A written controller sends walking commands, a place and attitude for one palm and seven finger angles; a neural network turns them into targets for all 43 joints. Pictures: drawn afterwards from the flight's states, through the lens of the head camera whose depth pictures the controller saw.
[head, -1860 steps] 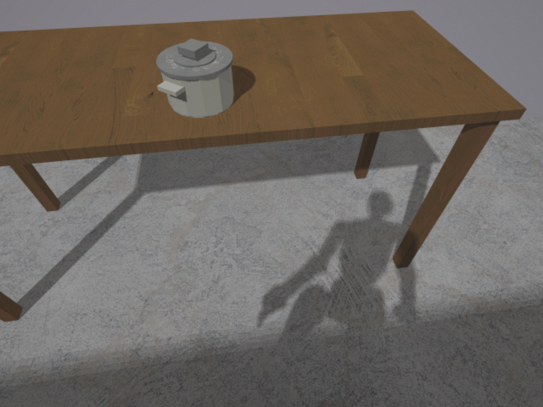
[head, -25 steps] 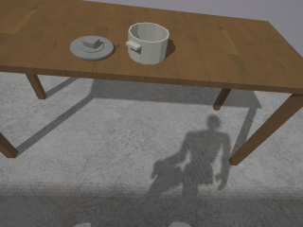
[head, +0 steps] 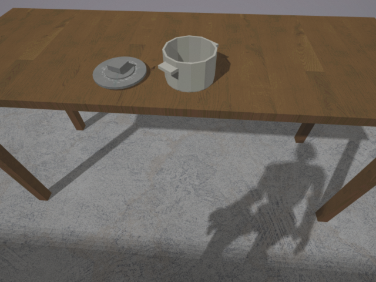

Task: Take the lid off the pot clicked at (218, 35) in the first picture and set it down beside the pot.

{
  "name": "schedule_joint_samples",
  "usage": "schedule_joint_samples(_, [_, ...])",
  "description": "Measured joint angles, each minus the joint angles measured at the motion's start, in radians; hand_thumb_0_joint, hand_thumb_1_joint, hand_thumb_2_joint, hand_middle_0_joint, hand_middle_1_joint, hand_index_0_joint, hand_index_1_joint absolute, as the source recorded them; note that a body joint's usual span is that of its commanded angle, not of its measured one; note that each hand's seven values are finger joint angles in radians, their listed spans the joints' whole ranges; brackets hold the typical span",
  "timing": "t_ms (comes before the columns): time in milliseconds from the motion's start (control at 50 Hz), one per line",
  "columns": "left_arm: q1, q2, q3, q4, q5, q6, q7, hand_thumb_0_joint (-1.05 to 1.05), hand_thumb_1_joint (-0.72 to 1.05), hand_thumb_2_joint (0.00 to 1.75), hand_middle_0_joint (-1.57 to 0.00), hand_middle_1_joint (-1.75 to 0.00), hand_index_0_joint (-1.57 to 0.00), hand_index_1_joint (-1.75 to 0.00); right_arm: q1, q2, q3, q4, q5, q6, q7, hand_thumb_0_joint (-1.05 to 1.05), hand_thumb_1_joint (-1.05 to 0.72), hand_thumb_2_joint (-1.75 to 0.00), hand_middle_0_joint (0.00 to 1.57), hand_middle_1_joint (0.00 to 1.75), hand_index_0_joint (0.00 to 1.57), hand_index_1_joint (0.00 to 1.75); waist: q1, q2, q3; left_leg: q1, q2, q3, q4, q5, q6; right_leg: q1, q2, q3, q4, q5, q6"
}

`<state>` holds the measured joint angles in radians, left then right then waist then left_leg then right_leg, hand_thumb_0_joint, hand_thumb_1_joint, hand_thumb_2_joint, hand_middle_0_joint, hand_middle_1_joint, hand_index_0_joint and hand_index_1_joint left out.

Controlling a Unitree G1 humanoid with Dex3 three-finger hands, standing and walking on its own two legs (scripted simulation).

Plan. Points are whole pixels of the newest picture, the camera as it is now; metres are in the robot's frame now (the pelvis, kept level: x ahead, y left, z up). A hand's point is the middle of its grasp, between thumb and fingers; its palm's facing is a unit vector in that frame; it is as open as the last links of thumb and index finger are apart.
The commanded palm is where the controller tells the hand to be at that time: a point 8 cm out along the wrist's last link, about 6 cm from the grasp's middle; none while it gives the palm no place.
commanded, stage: stop stepping back and stand still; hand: left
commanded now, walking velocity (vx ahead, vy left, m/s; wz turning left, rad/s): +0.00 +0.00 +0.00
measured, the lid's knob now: (118, 65) +0.70 +0.24 +0.07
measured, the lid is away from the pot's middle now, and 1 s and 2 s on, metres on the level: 0.23 0.23 0.23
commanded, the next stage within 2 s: let the arm hang, fingers relaxed in 0.32 s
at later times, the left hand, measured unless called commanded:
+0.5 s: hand out of the picture +0.05 +0.18 -0.17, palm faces +0.04 -0.98 -0.21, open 7.3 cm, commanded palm none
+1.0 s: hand out of the picture -0.02 +0.17 -0.17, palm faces +0.03 -0.98 -0.18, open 7.3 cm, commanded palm none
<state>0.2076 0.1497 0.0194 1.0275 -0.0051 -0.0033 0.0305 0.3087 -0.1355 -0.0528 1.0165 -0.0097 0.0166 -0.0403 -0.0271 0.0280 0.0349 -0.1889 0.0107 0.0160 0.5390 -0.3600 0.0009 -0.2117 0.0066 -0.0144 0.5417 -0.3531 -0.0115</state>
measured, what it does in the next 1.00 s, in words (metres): stands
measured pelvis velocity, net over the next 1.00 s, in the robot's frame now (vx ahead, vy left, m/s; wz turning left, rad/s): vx -0.02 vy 0.00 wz -0.02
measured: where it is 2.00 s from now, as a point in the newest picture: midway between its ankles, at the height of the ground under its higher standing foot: outside the picture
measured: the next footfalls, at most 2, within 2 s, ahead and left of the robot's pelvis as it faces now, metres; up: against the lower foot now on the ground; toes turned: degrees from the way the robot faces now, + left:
none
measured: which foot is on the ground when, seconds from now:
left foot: down 0.00-1.00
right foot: down 0.00-1.00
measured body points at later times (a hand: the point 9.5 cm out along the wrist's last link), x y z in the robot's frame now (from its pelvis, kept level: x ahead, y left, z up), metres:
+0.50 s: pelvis +0.01 +0.00 +0.00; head +0.03 +0.00 +0.45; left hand +0.05 +0.23 -0.15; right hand -0.01 -0.22 -0.16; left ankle -0.05 +0.12 -0.73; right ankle -0.04 -0.11 -0.73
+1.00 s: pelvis -0.02 +0.00 +0.01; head +0.00 +0.01 +0.46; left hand -0.02 +0.22 -0.16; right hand -0.04 -0.21 -0.15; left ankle -0.05 +0.12 -0.73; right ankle -0.04 -0.11 -0.73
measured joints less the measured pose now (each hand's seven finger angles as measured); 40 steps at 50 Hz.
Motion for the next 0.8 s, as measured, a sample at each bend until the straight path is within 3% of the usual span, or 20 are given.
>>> schedule_joint_samples(260, [-0.033,-0.007,0.021,-0.001,0.000,-0.001,0.018,-0.01,0.93,0.90,-0.20,-0.30,-0.20,-0.30,-0.022,0.009,-0.011,0.032,-0.001,-0.010,-0.011,0.00,-0.91,-0.90,0.20,0.30,0.20,0.30,-0.004,-0.030,0.009,0.046,0.023,0.009,-0.033,-0.015,-0.015,0.045,0.022,0.005,-0.042,0.007,-0.011])
schedule_joint_samples(800, [0.049,-0.004,0.015,0.073,0.006,0.012,0.013,0.00,0.93,0.90,-0.20,-0.30,-0.20,-0.30,-0.001,0.038,0.004,0.075,-0.001,-0.009,-0.006,0.00,-0.91,-0.90,0.20,0.30,0.20,0.30,0.010,-0.030,0.031,0.060,0.011,0.021,-0.067,0.034,0.000,0.057,0.011,0.016,-0.077,0.061,0.000])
